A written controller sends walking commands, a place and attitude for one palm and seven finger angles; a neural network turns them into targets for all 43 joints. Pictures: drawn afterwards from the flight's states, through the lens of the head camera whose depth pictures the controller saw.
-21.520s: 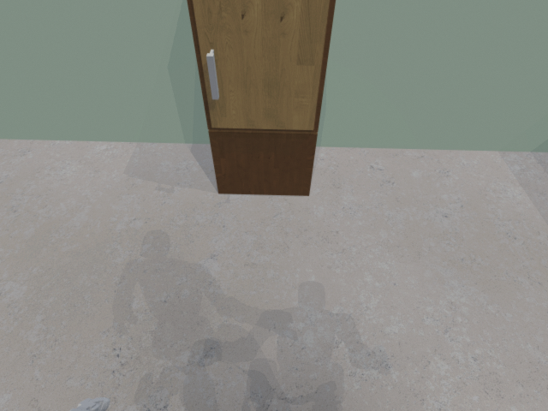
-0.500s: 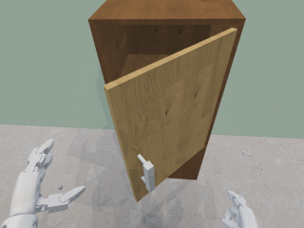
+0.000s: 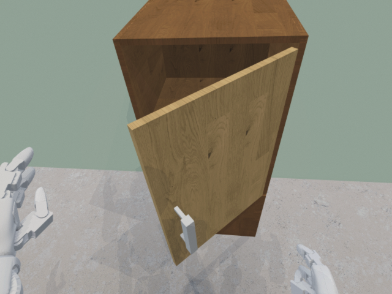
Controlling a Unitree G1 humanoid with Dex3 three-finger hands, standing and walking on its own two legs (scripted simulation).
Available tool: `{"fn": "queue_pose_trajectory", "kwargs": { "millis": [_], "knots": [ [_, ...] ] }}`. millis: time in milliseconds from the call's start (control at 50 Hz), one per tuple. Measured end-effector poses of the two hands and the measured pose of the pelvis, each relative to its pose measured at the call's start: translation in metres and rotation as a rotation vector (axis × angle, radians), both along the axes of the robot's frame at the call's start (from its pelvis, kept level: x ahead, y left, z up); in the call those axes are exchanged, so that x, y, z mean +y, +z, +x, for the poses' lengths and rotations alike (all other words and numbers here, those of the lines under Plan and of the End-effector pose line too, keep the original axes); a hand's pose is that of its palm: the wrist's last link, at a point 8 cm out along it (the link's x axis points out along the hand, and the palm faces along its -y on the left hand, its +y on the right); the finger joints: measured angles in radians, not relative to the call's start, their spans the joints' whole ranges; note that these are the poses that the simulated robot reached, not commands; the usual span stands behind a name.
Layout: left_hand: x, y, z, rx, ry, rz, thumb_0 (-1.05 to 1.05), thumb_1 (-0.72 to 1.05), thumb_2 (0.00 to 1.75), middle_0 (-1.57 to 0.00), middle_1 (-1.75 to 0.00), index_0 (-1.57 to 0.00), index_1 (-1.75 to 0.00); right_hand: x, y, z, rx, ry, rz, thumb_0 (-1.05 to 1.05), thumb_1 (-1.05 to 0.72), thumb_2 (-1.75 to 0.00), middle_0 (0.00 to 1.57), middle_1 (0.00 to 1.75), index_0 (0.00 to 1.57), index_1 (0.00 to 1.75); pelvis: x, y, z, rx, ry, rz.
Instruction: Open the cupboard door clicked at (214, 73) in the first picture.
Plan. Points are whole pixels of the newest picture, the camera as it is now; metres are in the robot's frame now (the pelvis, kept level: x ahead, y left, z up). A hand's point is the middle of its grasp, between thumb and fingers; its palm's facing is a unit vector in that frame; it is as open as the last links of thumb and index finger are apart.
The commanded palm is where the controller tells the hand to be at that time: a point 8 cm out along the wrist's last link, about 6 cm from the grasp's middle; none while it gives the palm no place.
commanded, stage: draw the hand back to the body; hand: left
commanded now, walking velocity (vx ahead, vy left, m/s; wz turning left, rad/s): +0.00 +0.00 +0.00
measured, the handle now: (185, 230) +0.30 +0.08 -0.10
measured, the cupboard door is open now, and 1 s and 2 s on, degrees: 44 44 44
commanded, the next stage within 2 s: step back with the hand held close in 0.18 s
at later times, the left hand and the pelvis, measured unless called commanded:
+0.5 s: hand (45, 218) +0.18 +0.25 +0.16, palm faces +0.39 -0.77 -0.50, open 7.4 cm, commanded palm +0.12 +0.29 +0.18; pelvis -0.02 -0.01 +0.00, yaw +0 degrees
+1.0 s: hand out of the picture +0.11 +0.29 +0.16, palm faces +0.38 -0.75 -0.54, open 7.4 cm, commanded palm +0.04 +0.33 +0.18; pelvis -0.09 +0.02 -0.01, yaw +1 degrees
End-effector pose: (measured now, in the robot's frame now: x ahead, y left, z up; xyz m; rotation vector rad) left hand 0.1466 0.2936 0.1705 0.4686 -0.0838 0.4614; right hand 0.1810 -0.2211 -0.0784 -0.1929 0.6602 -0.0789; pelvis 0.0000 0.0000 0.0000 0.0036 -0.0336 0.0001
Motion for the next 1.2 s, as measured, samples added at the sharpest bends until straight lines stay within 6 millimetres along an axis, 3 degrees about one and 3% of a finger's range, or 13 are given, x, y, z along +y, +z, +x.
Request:
{"fn": "queue_pose_trajectory", "kwargs": {
  "millis": [140, 420, 660, 940, 1060, 1200],
  "knots": [
    [-0.009, 0.0, -0.004, 0.0, -0.018, 0.001, 0.01, 0.88, 0.89, -0.21, -0.3, -0.21, -0.3, -0.009, 0.0, -0.006, 0.002, -0.013, -0.012, 0.02, -0.9, -0.9, 0.2, 0.3, 0.2, 0.3, -0.006, 0.001, -0.002, -0.015, 0.001, 0.0],
    [-0.007, 0.015, -0.007, -0.034, -0.034, 0.08, 0.01, 0.89, 0.9, -0.21, -0.3, -0.21, -0.3, -0.016, -0.001, -0.016, 0.031, -0.03, -0.012, 0.02, -0.9, -0.9, 0.2, 0.3, 0.2, 0.3, -0.01, 0.002, -0.013, -0.002, 0.009, -0.014],
    [0.0, 0.006, -0.019, 0.056, -0.112, 0.117, 0.01, 0.89, 0.9, -0.21, -0.3, -0.21, -0.3, -0.022, -0.002, -0.054, 0.105, -0.124, -0.044, 0.02, -0.9, -0.9, 0.2, 0.3, 0.2, 0.3, 0.005, 0.002, -0.038, 0.034, -0.016, -0.018],
    [0.025, 0.01, -0.062, -0.029, -0.124, 0.154, 0.01, 0.89, 0.9, -0.21, -0.3, -0.21, -0.3, 0.004, 0.0, -0.104, 0.102, -0.109, -0.069, 0.02, -0.9, -0.9, 0.2, 0.3, 0.2, 0.3, 0.025, -0.003, -0.081, 0.03, -0.006, -0.042],
    [0.034, 0.01, -0.093, -0.039, -0.072, 0.2, 0.01, 0.89, 0.9, -0.21, -0.3, -0.21, -0.3, 0.014, -0.01, -0.115, 0.092, -0.047, -0.06, 0.02, -0.9, -0.9, 0.2, 0.3, 0.2, 0.3, 0.023, -0.01, -0.101, 0.026, 0.045, -0.044],
    [0.034, 0.004, -0.127, -0.08, -0.032, 0.132, 0.01, 0.89, 0.9, -0.21, -0.3, -0.21, -0.3, 0.02, -0.013, -0.127, 0.108, -0.009, -0.08, 0.02, -0.9, -0.9, 0.2, 0.3, 0.2, 0.3, 0.028, -0.012, -0.117, 0.02, 0.044, -0.054]
  ]
}}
